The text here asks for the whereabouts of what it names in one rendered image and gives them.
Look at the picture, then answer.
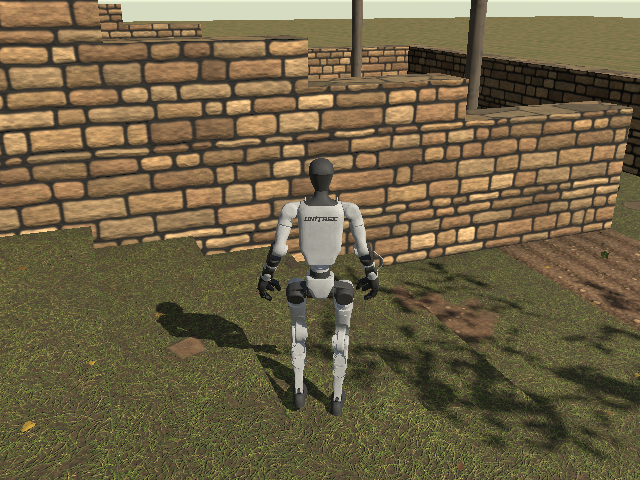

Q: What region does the robot right hand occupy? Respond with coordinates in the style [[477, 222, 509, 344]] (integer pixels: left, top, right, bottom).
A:
[[356, 276, 380, 300]]

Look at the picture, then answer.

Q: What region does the robot head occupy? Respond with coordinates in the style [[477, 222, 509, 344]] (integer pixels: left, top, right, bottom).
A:
[[304, 158, 338, 206]]

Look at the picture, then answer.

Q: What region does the right robot upper arm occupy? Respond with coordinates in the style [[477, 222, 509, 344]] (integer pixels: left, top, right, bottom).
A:
[[342, 202, 369, 257]]

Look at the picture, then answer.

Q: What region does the robot left hand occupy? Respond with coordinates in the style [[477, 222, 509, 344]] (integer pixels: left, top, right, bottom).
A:
[[257, 276, 281, 301]]

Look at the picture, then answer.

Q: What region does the robot left forearm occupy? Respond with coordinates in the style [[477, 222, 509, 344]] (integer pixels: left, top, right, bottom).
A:
[[261, 241, 282, 281]]

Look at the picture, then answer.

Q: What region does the right robot thigh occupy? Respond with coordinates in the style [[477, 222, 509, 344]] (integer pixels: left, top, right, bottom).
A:
[[332, 279, 354, 352]]

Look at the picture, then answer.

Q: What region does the left robot upper arm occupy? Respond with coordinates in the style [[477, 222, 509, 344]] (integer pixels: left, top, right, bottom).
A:
[[272, 201, 300, 257]]

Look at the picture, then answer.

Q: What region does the robot right forearm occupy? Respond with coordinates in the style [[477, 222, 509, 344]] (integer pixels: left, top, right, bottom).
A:
[[359, 241, 378, 280]]

